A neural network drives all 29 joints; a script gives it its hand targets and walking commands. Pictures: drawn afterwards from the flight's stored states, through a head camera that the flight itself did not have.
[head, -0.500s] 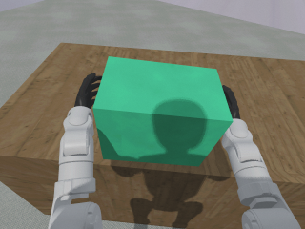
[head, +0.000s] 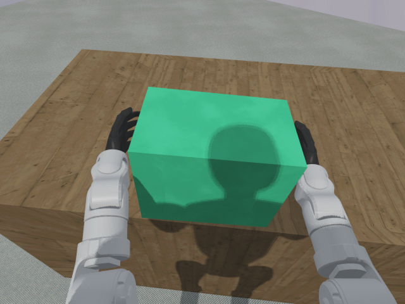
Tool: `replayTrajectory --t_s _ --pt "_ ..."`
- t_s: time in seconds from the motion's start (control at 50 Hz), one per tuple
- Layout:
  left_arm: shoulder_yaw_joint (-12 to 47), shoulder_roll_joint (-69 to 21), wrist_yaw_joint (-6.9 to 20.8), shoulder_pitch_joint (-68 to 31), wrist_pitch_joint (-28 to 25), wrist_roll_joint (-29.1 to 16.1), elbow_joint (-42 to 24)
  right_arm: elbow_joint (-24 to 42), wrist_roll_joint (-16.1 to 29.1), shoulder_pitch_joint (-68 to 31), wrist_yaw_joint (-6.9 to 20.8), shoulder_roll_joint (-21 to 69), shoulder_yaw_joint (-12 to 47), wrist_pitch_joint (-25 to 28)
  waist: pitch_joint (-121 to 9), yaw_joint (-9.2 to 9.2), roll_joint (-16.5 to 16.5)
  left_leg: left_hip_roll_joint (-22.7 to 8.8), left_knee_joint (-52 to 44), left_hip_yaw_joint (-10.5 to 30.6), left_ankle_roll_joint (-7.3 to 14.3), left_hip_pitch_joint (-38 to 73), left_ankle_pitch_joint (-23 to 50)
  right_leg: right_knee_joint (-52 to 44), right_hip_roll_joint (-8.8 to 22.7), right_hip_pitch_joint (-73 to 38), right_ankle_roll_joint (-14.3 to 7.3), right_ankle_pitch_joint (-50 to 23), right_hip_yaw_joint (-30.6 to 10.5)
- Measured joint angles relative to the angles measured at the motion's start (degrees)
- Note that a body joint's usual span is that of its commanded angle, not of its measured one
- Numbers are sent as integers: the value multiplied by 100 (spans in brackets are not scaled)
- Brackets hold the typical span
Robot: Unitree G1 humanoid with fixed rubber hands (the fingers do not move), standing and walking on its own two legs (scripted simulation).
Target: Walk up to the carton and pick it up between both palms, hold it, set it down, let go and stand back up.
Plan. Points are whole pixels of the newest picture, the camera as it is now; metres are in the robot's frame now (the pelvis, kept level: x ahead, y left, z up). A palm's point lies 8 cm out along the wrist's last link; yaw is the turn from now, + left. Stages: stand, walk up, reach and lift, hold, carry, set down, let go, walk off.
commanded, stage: set down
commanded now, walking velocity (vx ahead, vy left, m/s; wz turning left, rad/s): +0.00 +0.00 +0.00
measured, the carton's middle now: (211, 161) +0.38 +0.01 +0.07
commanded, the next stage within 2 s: none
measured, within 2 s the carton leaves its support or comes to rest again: rests again in 0.82 s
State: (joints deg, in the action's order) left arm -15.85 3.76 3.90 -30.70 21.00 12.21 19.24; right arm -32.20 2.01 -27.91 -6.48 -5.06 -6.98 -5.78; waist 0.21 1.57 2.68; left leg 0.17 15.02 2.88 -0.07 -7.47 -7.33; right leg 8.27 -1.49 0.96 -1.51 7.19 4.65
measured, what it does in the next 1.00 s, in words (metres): stands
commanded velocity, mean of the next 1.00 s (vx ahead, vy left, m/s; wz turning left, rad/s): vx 0.00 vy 0.00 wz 0.00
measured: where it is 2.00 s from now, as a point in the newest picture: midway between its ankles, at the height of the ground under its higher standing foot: outside the picture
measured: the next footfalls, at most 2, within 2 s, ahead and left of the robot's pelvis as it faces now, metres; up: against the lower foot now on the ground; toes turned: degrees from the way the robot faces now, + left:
none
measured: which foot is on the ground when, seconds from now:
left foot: down 0.00-1.00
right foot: down 0.00-1.00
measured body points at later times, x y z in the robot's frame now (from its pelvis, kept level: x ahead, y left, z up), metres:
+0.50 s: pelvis +0.00 +0.00 +0.00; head +0.01 +0.02 +0.45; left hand +0.39 +0.19 +0.10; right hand +0.37 -0.18 +0.08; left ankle +0.01 +0.12 -0.75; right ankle -0.03 -0.10 -0.75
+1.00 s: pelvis +0.00 +0.00 +0.00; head +0.02 +0.02 +0.45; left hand +0.39 +0.19 +0.08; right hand +0.38 -0.18 +0.07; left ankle +0.01 +0.12 -0.75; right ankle -0.03 -0.10 -0.75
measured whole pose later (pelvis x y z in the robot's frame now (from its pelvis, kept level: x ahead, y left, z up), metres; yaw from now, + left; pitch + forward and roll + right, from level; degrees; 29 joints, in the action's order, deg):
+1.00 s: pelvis +0.00 +0.00 +0.00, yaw +0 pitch +3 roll -1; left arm -18.9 2.7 4.2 -31.3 8.2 12.7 31.8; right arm -38.0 -4.7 -28.1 -4.2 -1.7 -14.1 1.6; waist -1.5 1.0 1.7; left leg 0.5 14.2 3.1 0.1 -11.4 -6.0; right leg 7.8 -1.2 4.8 -1.3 6.3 5.1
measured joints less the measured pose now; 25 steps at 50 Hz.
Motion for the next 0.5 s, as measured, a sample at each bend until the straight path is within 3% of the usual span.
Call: replayTrajectory --t_s 0.5 --pt "-124 -79 29 -74 -498 57 588 -263 -376 42 110 154 -341 295 -79 -49 -49 4 -43 -21 9 -238 95 40 10 281 6 -56 -15"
